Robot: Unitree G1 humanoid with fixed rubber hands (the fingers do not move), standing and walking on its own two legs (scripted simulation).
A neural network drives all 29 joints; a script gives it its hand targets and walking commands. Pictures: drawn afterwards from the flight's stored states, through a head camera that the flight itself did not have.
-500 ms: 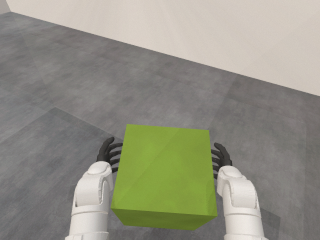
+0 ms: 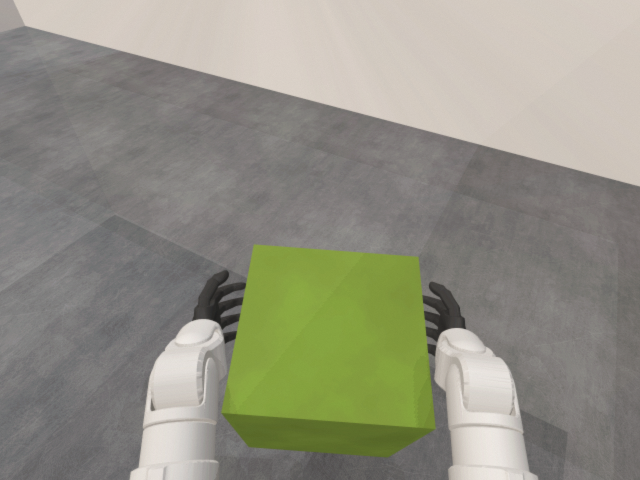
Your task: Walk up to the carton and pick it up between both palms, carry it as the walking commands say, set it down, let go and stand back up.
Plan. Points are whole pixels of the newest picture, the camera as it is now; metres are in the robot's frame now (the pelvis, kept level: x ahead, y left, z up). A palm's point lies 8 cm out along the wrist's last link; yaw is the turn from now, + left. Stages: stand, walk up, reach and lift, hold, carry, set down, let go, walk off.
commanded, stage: carry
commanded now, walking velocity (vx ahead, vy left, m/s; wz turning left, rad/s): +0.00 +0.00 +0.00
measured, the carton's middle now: (326, 360) +0.30 +0.00 -0.02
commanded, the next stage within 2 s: none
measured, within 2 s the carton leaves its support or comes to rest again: neither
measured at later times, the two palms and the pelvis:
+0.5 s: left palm (208, 333) +0.29 +0.15 +0.06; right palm (448, 341) +0.29 -0.15 +0.05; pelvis +0.00 +0.00 +0.00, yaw +0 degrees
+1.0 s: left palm (266, 333) +0.29 +0.08 +0.07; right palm (522, 368) +0.25 -0.22 +0.07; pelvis -0.01 -0.03 -0.01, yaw -7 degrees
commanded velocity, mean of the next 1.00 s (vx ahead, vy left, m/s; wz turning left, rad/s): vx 0.00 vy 0.00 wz -0.28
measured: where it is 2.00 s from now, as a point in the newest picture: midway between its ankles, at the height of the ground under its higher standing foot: outside the picture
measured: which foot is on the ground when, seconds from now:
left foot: down 0.00-0.90, up 0.92-1.00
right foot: down 0.00-1.00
